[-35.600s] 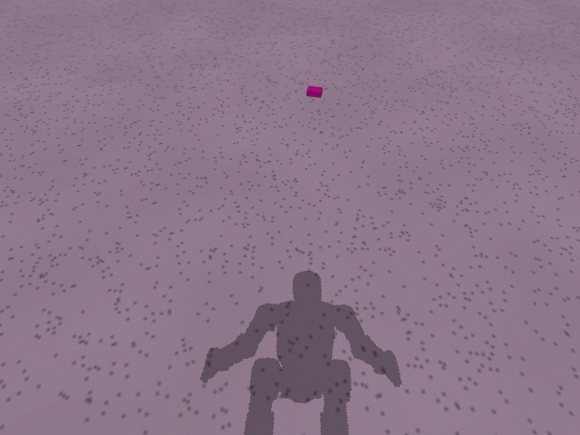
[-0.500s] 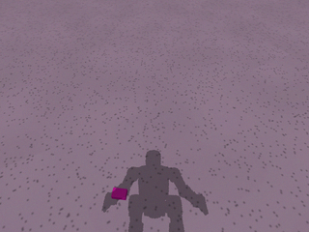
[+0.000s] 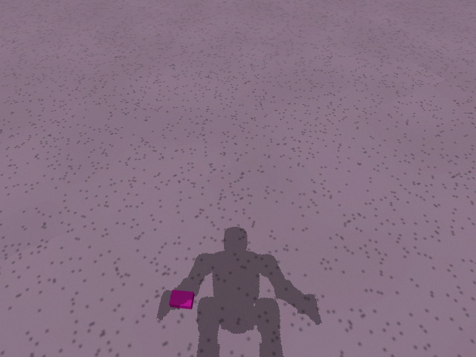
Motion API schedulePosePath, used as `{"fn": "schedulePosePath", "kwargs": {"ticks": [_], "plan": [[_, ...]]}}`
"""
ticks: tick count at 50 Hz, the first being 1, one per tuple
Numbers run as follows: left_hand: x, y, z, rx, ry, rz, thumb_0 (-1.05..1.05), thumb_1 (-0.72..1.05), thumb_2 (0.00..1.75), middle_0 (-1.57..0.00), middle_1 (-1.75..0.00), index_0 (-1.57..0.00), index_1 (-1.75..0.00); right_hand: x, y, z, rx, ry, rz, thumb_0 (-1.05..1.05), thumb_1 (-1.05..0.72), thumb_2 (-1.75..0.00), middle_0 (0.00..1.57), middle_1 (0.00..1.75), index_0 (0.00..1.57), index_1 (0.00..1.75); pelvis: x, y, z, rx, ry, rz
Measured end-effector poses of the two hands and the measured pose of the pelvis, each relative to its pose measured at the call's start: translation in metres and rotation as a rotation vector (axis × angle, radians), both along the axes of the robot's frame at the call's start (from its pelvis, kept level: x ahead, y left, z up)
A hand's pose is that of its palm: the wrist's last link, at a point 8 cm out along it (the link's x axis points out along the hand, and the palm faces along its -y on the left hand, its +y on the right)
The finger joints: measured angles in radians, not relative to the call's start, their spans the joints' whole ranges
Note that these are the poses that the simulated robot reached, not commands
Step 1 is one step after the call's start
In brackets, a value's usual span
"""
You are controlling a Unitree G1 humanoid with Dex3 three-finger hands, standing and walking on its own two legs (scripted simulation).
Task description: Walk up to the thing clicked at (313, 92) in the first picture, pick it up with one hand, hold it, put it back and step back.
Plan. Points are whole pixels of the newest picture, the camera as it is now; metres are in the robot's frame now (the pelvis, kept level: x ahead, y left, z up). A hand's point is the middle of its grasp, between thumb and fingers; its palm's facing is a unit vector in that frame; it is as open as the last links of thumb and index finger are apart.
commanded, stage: stand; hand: left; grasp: from above
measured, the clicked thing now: (182, 299) +0.44 +0.26 -0.76
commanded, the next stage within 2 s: step back in 0.52 s
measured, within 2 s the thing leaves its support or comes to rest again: neither
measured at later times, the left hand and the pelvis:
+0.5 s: hand out of the picture +0.07 +0.24 -0.15, palm faces +0.00 -0.94 -0.34, open 7.3 cm; pelvis +0.00 -0.01 +0.00, yaw +0 degrees
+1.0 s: hand out of the picture +0.07 +0.31 -0.18, palm faces -0.03 -0.95 -0.32, open 7.3 cm; pelvis -0.08 +0.06 -0.01, yaw -1 degrees
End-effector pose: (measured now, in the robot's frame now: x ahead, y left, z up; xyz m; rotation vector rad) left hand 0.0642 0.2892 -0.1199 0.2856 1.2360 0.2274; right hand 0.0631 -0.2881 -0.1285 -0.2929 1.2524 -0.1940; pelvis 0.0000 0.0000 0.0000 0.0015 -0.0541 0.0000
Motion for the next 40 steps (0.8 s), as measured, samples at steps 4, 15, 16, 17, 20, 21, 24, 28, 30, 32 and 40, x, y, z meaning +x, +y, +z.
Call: {"fn": "schedulePosePath", "kwargs": {"ticks": [4,15,16,17,20,21,24,28,30,32,40], "plan": [[0.005,-0.001,0.002,0.003,-0.015,-0.009,0.00,0.91,0.90,-0.20,-0.30,-0.21,-0.30,0.005,-0.001,0.001,0.002,-0.014,0.003,0.00,-0.91,-0.90,0.21,0.30,0.21,0.30,0.001,-0.001,0.000,0.000,0.000,-0.001],[0.008,-0.003,0.004,0.007,-0.030,-0.020,0.00,0.91,0.90,-0.20,-0.30,-0.21,-0.30,0.004,-0.006,0.002,0.002,-0.027,0.000,0.00,-0.91,-0.90,0.21,0.30,0.21,0.30,-0.002,-0.004,0.000,0.001,-0.005,-0.005],[0.008,-0.003,0.004,0.008,-0.029,-0.020,0.00,0.91,0.90,-0.20,-0.30,-0.21,-0.30,0.003,-0.006,0.002,0.002,-0.024,-0.001,0.00,-0.91,-0.90,0.21,0.30,0.21,0.30,-0.002,-0.005,0.000,0.001,-0.005,-0.005],[0.007,-0.003,0.004,0.007,-0.027,-0.021,0.00,0.91,0.90,-0.20,-0.30,-0.21,-0.30,0.001,-0.007,0.002,0.002,-0.022,-0.001,0.00,-0.91,-0.90,0.21,0.30,0.21,0.30,-0.003,-0.005,0.000,0.001,-0.005,-0.005],[0.004,-0.004,0.003,0.008,-0.021,-0.024,0.00,0.91,0.90,-0.20,-0.30,-0.21,-0.30,-0.003,-0.008,0.002,0.002,-0.014,-0.005,0.00,-0.91,-0.90,0.21,0.30,0.21,0.30,-0.004,-0.006,0.000,0.001,-0.004,-0.007],[0.003,-0.004,0.003,0.008,-0.018,-0.024,0.00,0.91,0.90,-0.20,-0.30,-0.21,-0.30,-0.004,-0.009,0.002,0.002,-0.012,-0.007,0.00,-0.91,-0.90,0.21,0.30,0.21,0.30,-0.004,-0.007,0.000,0.001,-0.004,-0.007],[0.000,-0.005,0.002,0.007,-0.010,-0.023,0.00,0.91,0.90,-0.20,-0.30,-0.21,-0.30,-0.008,-0.010,0.001,0.002,-0.003,-0.009,0.00,-0.91,-0.90,0.21,0.30,0.21,0.30,-0.005,-0.008,0.000,0.001,-0.003,-0.008],[-0.003,-0.004,0.001,0.004,-0.008,-0.010,0.00,0.91,0.90,-0.20,-0.30,-0.21,-0.30,-0.013,-0.013,0.000,0.002,0.010,-0.015,0.00,-0.90,-0.90,0.21,0.30,0.21,0.30,-0.008,-0.008,-0.002,-0.003,0.005,-0.006],[-0.005,0.001,0.000,0.011,-0.008,-0.005,0.00,0.91,0.90,-0.20,-0.30,-0.21,-0.30,-0.014,-0.017,-0.002,-0.006,0.013,-0.019,0.00,-0.90,-0.90,0.21,0.30,0.21,0.30,-0.016,-0.006,-0.004,-0.009,0.008,-0.005],[-0.006,0.008,-0.002,0.023,-0.003,-0.012,0.00,0.91,0.90,-0.20,-0.30,-0.21,-0.30,-0.017,-0.019,-0.003,-0.020,0.016,-0.022,0.00,-0.90,-0.90,0.21,0.30,0.21,0.30,-0.024,-0.002,-0.007,-0.008,0.011,-0.010],[0.007,0.049,-0.016,0.047,-0.056,-0.069,0.01,0.91,0.90,-0.20,-0.30,-0.21,-0.30,-0.052,-0.008,0.003,-0.101,0.057,-0.024,0.00,-0.91,-0.90,0.21,0.30,0.21,0.30,-0.049,0.032,-0.020,-0.013,0.045,0.002]]}}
